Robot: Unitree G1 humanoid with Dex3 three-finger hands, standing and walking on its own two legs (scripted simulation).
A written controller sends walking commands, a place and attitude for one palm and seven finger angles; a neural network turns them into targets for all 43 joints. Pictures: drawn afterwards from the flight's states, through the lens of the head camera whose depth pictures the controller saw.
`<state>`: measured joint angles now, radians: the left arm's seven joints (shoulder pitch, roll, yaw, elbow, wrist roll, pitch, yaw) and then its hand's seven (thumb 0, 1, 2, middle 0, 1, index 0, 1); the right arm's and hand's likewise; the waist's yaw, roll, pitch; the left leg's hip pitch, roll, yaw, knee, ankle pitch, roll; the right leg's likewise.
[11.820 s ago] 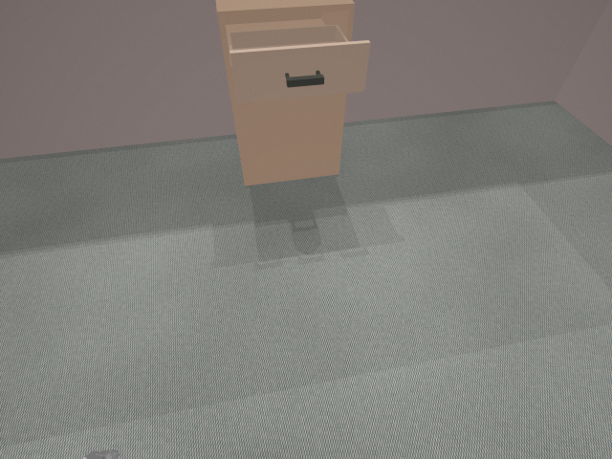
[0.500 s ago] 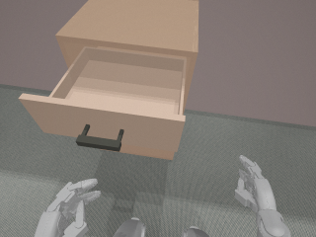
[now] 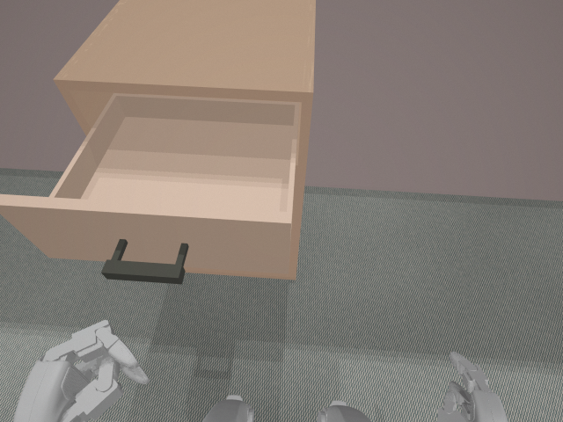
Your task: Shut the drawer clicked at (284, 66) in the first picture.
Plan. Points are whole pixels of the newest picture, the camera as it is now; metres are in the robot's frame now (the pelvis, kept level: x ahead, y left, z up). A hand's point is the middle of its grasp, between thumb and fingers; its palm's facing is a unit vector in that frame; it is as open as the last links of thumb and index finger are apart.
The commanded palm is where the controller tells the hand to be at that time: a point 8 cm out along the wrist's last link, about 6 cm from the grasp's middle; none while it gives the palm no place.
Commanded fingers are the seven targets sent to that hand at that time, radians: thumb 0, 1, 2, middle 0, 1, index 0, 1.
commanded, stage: raise the hand and make a fist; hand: left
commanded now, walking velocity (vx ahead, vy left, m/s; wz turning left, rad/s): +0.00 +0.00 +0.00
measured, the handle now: (148, 259) +0.35 +0.23 -0.01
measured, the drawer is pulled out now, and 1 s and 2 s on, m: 0.28 0.28 0.28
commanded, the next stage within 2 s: bring the fist close to the handle in 0.92 s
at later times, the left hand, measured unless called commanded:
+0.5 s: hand (105, 372) +0.17 +0.20 +0.09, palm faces +0.00 -1.00 -0.04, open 3.3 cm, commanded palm +0.14 +0.25 +0.10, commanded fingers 0.00 0.90 0.90 -1.40 -1.60 -1.40 -1.60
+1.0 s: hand (115, 374) +0.17 +0.18 +0.09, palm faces +0.01 -1.00 -0.05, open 3.3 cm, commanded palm +0.14 +0.24 +0.10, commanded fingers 0.00 0.90 0.90 -1.40 -1.60 -1.40 -1.60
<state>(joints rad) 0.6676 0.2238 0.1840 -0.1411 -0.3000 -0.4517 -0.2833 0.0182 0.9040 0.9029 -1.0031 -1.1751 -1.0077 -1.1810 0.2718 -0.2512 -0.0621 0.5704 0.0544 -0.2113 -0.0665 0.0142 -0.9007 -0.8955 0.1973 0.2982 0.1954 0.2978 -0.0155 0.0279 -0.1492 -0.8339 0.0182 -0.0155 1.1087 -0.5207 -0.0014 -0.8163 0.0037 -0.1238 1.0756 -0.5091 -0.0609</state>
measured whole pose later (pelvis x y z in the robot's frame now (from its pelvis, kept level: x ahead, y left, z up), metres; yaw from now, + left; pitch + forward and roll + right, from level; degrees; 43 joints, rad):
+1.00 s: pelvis +0.01 +0.03 +0.01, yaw -1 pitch +12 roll -2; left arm 0.76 0.20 0.03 -0.38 -0.20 -0.34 -0.13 0.02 0.90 0.90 -1.40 -1.60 -1.40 -1.60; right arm 0.26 -0.21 0.00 0.44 0.05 -0.16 -0.02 0.01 -0.90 -0.90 0.20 0.30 0.20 0.30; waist 0.00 0.04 -0.16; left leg -0.76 0.00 0.01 1.08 -0.53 0.04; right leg -0.73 -0.01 -0.10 1.02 -0.50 -0.02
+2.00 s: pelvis +0.00 +0.01 -0.03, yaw -1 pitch +20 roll -2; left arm 0.34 0.21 0.12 0.05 -0.23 -0.47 -0.20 0.02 0.90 0.90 -1.39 -1.60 -1.40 -1.60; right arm 0.20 -0.24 0.00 0.52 0.02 -0.14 -0.02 0.01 -0.90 -0.90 0.20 0.30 0.20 0.30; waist -0.02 0.02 -0.19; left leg -1.06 0.02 -0.01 1.29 -0.59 0.02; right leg -1.04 0.00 -0.11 1.24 -0.57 -0.05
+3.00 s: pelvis -0.01 +0.03 -0.04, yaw -1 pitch +22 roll -3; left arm 0.11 0.23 0.09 0.16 -0.19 -0.43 -0.13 -0.02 0.85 0.92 -1.40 -1.60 -1.40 -1.60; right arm 0.20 -0.25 0.02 0.53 0.01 -0.07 -0.02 0.01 -0.90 -0.89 0.20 0.30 0.20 0.30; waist -0.02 0.02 -0.18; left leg -1.11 0.00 0.00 1.31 -0.58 0.04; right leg -1.08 -0.02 -0.11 1.25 -0.55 -0.03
